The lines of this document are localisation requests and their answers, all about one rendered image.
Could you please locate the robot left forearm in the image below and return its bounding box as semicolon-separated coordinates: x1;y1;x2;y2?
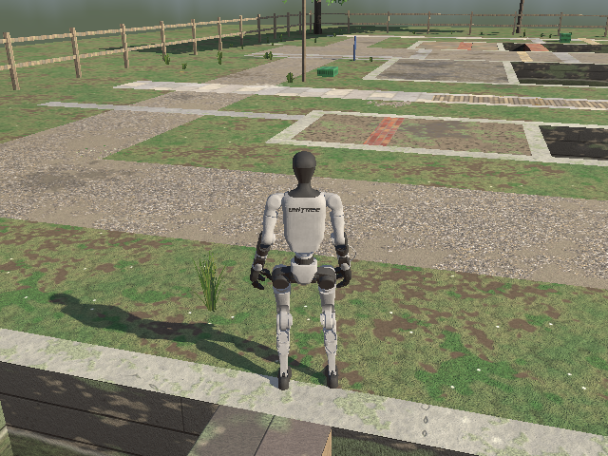
252;231;271;271

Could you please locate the robot right forearm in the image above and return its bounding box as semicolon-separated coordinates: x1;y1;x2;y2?
334;232;351;271

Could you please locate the robot left foot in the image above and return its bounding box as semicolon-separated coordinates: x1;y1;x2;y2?
277;366;292;390

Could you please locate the robot left hand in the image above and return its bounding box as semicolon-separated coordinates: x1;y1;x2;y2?
250;267;272;290

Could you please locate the left robot upper arm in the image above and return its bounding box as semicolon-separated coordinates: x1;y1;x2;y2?
260;193;284;246

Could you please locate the robot right hand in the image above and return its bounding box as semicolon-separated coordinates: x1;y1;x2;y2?
334;267;352;288

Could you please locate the right robot shin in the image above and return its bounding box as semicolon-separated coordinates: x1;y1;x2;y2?
323;313;337;375

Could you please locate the right robot upper arm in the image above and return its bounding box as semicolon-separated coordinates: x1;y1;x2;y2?
324;192;345;246

